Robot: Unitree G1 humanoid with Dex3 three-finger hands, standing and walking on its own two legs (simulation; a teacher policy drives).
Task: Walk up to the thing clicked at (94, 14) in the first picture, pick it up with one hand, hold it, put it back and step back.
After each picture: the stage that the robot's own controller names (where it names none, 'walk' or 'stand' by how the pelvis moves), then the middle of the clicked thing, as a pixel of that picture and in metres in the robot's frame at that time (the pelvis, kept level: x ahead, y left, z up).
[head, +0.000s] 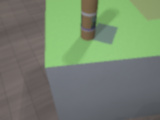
stand; (89, 13) +0.63 +0.00 +0.12
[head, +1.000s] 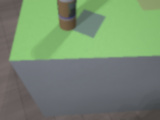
walk; out of the picture +0.57 +0.11 +0.14
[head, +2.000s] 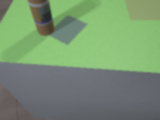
walk; (39, 2) +0.55 +0.19 +0.15
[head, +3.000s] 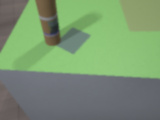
stand; (48, 16) +0.56 +0.17 +0.13
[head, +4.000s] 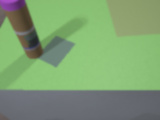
stand; (25, 29) +0.49 +0.22 +0.12
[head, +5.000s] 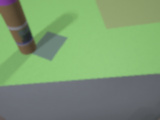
stand; (18, 25) +0.50 +0.25 +0.12
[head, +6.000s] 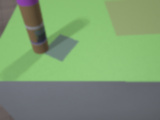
stand; (34, 25) +0.53 +0.21 +0.12
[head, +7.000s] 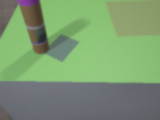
stand; (35, 25) +0.53 +0.20 +0.12
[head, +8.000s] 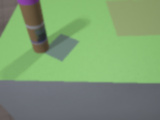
stand; (35, 24) +0.53 +0.20 +0.12
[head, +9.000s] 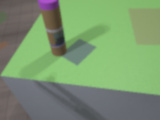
rise first; (54, 28) +0.53 +0.18 +0.12
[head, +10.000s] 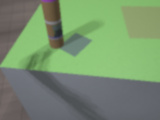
go down; (53, 21) +0.59 +0.15 +0.13
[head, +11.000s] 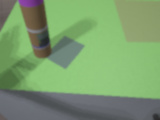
go down; (37, 27) +0.49 +0.16 +0.12
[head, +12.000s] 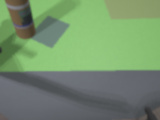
close in; (18, 4) +0.55 +0.18 +0.15
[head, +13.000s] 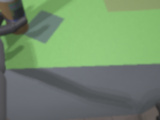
close; out of the picture +0.55 +0.19 +0.17
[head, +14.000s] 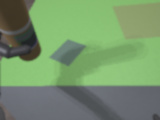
lift; (15, 23) +0.32 +0.16 +0.31
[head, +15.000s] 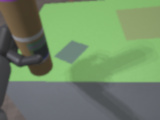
lift; (29, 34) +0.31 +0.14 +0.29
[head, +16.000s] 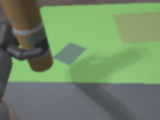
hold; (29, 28) +0.32 +0.14 +0.30
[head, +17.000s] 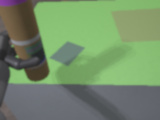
hold; (26, 39) +0.32 +0.16 +0.26
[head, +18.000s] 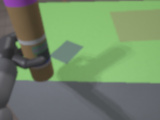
hold; (33, 40) +0.34 +0.15 +0.25
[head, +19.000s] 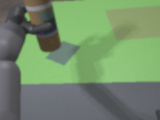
crouch; (40, 8) +0.42 +0.12 +0.29
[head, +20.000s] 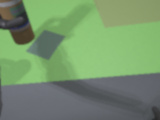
lower; (10, 3) +0.49 +0.17 +0.23
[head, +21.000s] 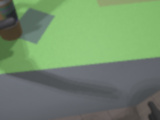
lower; out of the picture +0.52 +0.18 +0.18
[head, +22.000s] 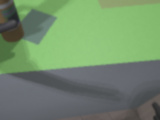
lower; (0, 3) +0.51 +0.19 +0.17
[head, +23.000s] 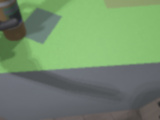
lower; (2, 0) +0.51 +0.19 +0.17
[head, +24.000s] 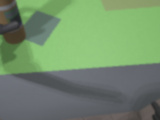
rest; (3, 4) +0.50 +0.19 +0.17
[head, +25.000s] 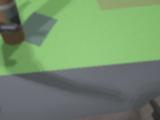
withdraw; (2, 4) +0.51 +0.18 +0.17
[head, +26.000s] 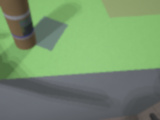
sink last; (17, 13) +0.48 +0.16 +0.16
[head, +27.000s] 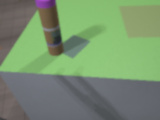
sink last; (51, 27) +0.53 +0.19 +0.14
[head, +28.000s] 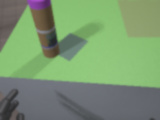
stand; (46, 28) +0.49 +0.18 +0.12
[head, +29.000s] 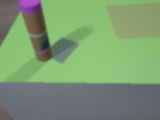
stand; (38, 33) +0.50 +0.20 +0.12
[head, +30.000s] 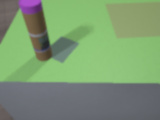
stand; (38, 32) +0.50 +0.20 +0.11
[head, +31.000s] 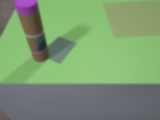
stand; (34, 33) +0.49 +0.21 +0.11
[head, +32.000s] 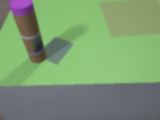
stand; (31, 34) +0.48 +0.21 +0.11
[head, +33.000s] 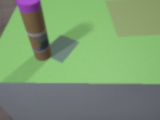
stand; (37, 31) +0.49 +0.19 +0.12
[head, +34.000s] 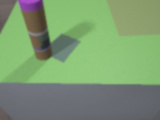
walk; (38, 30) +0.48 +0.18 +0.12
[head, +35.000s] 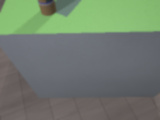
walk; out of the picture +0.66 +0.20 +0.14
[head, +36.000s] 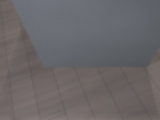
walk; out of the picture +0.95 +0.20 +0.14
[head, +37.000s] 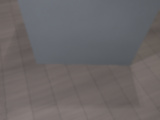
stand; out of the picture +1.11 +0.22 +0.13
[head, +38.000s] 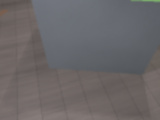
stand; out of the picture +1.11 +0.13 +0.12
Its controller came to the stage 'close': yes
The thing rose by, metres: 0.20
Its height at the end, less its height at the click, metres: +0.00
